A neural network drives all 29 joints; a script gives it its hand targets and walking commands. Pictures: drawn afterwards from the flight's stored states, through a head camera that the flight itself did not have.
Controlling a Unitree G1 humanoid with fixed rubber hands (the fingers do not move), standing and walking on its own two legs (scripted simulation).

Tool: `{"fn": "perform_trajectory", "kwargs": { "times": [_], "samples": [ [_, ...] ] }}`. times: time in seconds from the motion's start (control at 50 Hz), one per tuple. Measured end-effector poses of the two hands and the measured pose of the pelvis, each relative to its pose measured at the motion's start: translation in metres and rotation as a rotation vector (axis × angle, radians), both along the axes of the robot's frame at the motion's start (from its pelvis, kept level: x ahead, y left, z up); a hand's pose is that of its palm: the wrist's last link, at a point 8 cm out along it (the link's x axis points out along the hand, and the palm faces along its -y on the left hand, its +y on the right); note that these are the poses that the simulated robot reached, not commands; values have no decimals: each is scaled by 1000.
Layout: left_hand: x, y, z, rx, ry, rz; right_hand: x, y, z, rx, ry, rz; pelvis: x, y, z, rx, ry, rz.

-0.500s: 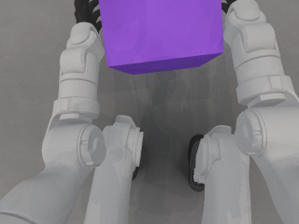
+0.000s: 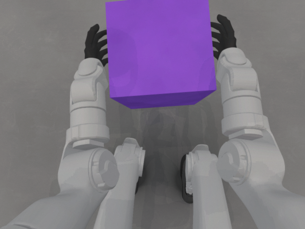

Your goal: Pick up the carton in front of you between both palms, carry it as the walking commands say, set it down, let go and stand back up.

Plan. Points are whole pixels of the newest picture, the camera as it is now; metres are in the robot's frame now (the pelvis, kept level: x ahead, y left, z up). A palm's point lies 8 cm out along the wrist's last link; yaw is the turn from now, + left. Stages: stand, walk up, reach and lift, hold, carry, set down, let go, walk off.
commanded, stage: reach and lift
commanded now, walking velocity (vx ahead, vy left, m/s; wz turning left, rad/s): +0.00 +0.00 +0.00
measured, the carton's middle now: (159, 65) +0.51 +0.04 -0.12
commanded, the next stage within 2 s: none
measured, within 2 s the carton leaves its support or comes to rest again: neither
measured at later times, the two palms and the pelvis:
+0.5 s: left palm (61, 43) +0.45 +0.17 +0.11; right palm (277, 40) +0.47 -0.13 +0.11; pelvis +0.04 +0.00 +0.14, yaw +0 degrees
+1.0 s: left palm out of the picture +0.41 +0.16 +0.25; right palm out of the picture +0.41 -0.14 +0.25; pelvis +0.09 +0.01 +0.25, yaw +0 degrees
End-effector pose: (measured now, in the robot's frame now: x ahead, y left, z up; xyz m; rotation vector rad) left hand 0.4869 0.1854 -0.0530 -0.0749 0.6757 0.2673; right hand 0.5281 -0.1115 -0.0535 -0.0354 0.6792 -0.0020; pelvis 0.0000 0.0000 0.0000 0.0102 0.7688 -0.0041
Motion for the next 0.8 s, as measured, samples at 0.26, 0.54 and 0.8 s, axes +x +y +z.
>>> {"fn": "perform_trajectory", "kwargs": {
  "times": [0.26,0.54,0.8],
  "samples": [
    [-20,-11,88,1,8,-28,-31,-12,84,16,10,-38,25,-1,70,4,-75,-10],
    [-43,-16,174,-8,8,-63,-64,-18,171,16,10,-78,47,-3,147,-3,-220,2],
    [-64,-22,250,-8,5,-98,-95,-25,249,15,7,-110,72,2,214,-7,-406,2]
  ]
}}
